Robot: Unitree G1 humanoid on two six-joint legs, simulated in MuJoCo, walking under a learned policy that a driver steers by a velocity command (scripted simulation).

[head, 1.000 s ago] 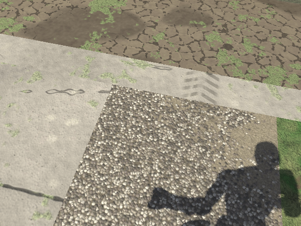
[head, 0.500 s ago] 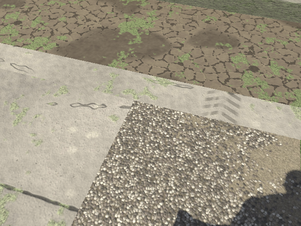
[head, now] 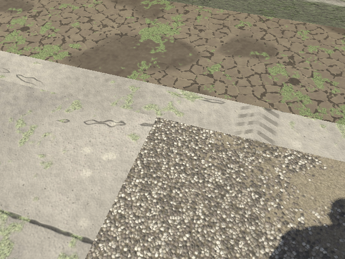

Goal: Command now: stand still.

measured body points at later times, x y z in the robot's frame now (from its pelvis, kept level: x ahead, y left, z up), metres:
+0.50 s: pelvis +0.01 +0.00 +0.00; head +0.01 +0.00 +0.45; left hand +0.04 +0.26 -0.15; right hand +0.04 -0.26 -0.15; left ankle -0.01 +0.13 -0.73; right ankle +0.00 -0.13 -0.73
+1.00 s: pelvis +0.22 -0.01 -0.02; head +0.25 -0.02 +0.43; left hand +0.47 +0.18 -0.11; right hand +0.09 -0.26 -0.15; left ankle +0.01 +0.12 -0.73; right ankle +0.36 -0.12 -0.73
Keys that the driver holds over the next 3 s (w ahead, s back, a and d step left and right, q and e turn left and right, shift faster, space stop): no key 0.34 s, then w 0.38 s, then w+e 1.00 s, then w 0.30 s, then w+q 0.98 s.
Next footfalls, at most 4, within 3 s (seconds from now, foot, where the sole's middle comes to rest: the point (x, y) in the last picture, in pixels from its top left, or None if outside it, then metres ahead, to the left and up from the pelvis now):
1.02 right None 0.40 -0.13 -0.77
1.52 left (185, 209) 0.72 -0.01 -0.77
2.00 right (267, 194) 0.80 -0.37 -0.77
2.54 left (234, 128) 1.18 -0.27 -0.77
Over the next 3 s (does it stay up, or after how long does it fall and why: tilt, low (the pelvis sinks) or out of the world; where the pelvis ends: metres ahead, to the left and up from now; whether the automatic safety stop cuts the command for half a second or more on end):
stays up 1.09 -0.37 -0.01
